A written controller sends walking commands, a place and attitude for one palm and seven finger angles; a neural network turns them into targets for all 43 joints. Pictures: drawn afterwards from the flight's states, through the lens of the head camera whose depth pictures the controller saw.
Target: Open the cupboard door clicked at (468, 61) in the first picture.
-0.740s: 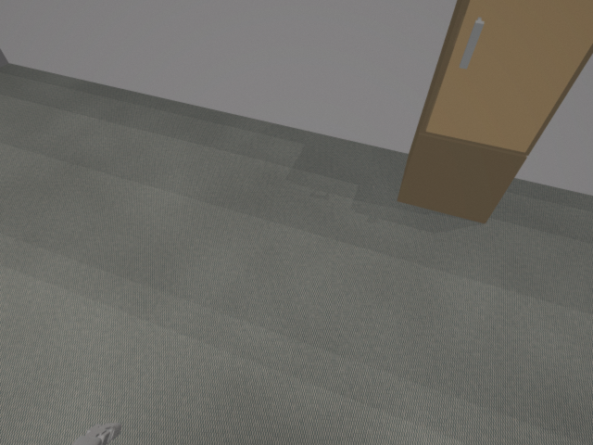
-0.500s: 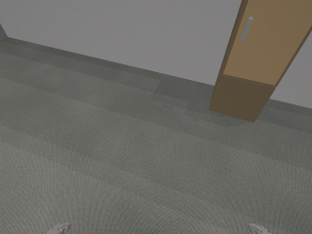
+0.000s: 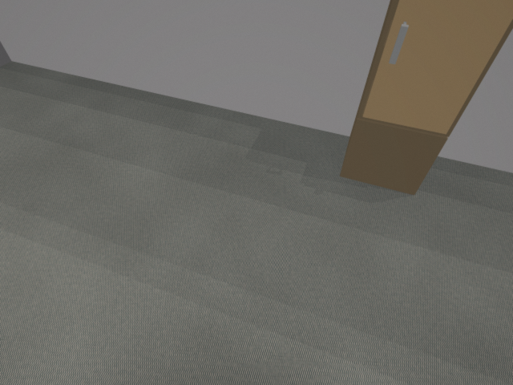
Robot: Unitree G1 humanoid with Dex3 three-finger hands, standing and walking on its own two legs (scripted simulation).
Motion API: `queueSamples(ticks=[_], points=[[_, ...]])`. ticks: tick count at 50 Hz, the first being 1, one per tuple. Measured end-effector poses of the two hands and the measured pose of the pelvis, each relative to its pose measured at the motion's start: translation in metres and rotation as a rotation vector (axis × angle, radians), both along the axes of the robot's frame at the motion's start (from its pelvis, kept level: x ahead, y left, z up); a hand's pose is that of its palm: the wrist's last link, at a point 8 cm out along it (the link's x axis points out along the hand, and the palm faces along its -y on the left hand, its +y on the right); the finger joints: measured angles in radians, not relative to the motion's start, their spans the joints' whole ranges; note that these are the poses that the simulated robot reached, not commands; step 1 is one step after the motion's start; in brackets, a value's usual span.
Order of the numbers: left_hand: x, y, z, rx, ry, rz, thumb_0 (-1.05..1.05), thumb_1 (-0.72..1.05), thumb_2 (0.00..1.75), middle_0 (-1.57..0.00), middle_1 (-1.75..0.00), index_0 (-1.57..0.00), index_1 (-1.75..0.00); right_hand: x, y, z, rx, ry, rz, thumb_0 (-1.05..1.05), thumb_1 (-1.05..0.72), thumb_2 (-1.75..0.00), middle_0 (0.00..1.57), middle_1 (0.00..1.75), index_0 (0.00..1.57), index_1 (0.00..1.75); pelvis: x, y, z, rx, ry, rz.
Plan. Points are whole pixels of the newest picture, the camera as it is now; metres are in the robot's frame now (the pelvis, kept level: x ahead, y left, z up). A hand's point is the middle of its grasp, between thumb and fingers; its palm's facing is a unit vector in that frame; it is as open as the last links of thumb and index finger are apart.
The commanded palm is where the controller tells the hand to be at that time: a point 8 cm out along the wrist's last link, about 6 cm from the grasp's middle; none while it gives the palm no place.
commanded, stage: stand and wait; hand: left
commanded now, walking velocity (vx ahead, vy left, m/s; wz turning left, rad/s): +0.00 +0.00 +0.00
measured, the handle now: (398, 42) +1.29 -0.46 +0.00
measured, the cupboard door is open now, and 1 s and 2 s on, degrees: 0 0 0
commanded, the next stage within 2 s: look at it before walking up in 0.40 s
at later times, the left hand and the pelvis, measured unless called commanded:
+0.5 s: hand out of the picture +0.06 +0.24 -0.16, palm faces -0.03 -0.94 -0.33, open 7.4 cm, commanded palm none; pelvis -0.01 +0.00 +0.00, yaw +0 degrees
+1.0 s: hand out of the picture +0.08 +0.24 -0.15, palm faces -0.03 -0.94 -0.34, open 7.4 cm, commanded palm none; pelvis +0.00 -0.01 +0.00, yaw +0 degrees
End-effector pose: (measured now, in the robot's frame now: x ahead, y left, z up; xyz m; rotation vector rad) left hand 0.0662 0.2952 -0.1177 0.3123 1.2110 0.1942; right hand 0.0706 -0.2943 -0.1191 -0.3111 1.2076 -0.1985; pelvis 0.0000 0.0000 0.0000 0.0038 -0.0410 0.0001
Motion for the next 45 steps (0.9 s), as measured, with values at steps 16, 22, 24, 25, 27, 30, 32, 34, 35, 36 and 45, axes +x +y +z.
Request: queueSamples(ticks=[16, 22, 24, 25, 27, 30, 32, 34, 35, 36, 45], points=[[-0.006, -0.006, 0.0, -0.009, -0.005, -0.009, 0.0, 0.9, 0.9, -0.2, -0.3, -0.2, -0.3, -0.016, 0.0, -0.002, 0.011, 0.012, -0.006, 0.01, -0.91, -0.9, 0.2, 0.3, 0.21, 0.3, -0.01, -0.002, 0.001, 0.001, 0.004, -0.002], [-0.01, -0.006, -0.001, -0.01, 0.012, -0.006, 0.0, 0.9, 0.9, -0.2, -0.3, -0.2, -0.3, -0.016, -0.001, -0.001, 0.009, 0.021, -0.006, 0.01, -0.91, -0.9, 0.2, 0.3, 0.21, 0.3, -0.01, -0.003, 0.001, 0.0, 0.01, -0.001], [-0.01, -0.006, -0.002, -0.01, 0.016, -0.004, 0.0, 0.9, 0.9, -0.2, -0.3, -0.2, -0.3, -0.016, -0.001, -0.001, 0.008, 0.024, -0.005, 0.01, -0.91, -0.9, 0.2, 0.3, 0.21, 0.3, -0.009, -0.003, 0.001, 0.0, 0.011, 0.0], [-0.011, -0.006, -0.002, -0.01, 0.018, -0.003, 0.0, 0.9, 0.9, -0.2, -0.3, -0.2, -0.3, -0.015, -0.001, -0.001, 0.007, 0.025, -0.005, 0.01, -0.91, -0.9, 0.2, 0.3, 0.21, 0.3, -0.009, -0.003, 0.001, 0.0, 0.011, 0.0], [-0.011, -0.006, -0.002, -0.01, 0.022, -0.002, 0.0, 0.9, 0.9, -0.2, -0.3, -0.2, -0.3, -0.014, -0.001, -0.001, 0.007, 0.026, -0.004, 0.01, -0.91, -0.9, 0.2, 0.3, 0.21, 0.3, -0.008, -0.003, 0.001, 0.0, 0.012, 0.0], [-0.01, -0.006, -0.002, -0.01, 0.026, -0.001, 0.0, 0.9, 0.9, -0.2, -0.3, -0.2, -0.3, -0.011, -0.002, -0.001, 0.006, 0.024, -0.003, 0.01, -0.91, -0.9, 0.2, 0.3, 0.21, 0.3, -0.006, -0.003, 0.001, 0.0, 0.013, -0.001], [-0.009, -0.006, -0.002, -0.009, 0.027, -0.001, 0.0, 0.9, 0.9, -0.2, -0.3, -0.2, -0.3, -0.008, -0.002, -0.001, 0.006, 0.021, -0.002, 0.01, -0.91, -0.9, 0.2, 0.3, 0.21, 0.3, -0.005, -0.003, 0.001, 0.0, 0.014, -0.001], [-0.008, -0.006, -0.001, -0.008, 0.026, 0.0, 0.0, 0.9, 0.9, -0.2, -0.3, -0.2, -0.3, -0.005, -0.002, -0.001, 0.007, 0.017, 0.0, 0.01, -0.91, -0.9, 0.2, 0.3, 0.21, 0.3, -0.004, -0.003, 0.002, 0.0, 0.014, -0.001], [-0.007, -0.006, -0.001, -0.007, 0.024, 0.0, 0.0, 0.9, 0.9, -0.2, -0.3, -0.2, -0.3, -0.004, -0.002, -0.001, 0.007, 0.015, 0.001, 0.01, -0.91, -0.9, 0.2, 0.3, 0.21, 0.3, -0.003, -0.003, 0.002, 0.0, 0.014, -0.001], [-0.006, -0.006, -0.001, -0.007, 0.022, 0.0, 0.0, 0.9, 0.9, -0.2, -0.3, -0.2, -0.3, -0.002, -0.002, 0.0, 0.007, 0.012, 0.002, 0.01, -0.91, -0.9, 0.2, 0.3, 0.21, 0.3, -0.002, -0.003, 0.002, 0.0, 0.014, -0.001], [0.004, -0.006, 0.002, -0.001, 0.009, -0.004, 0.0, 0.9, 0.9, -0.2, -0.3, -0.2, -0.3, 0.011, -0.002, 0.001, 0.009, -0.007, 0.01, 0.01, -0.91, -0.9, 0.2, 0.3, 0.21, 0.3, 0.002, -0.004, 0.002, 0.001, 0.015, -0.002]])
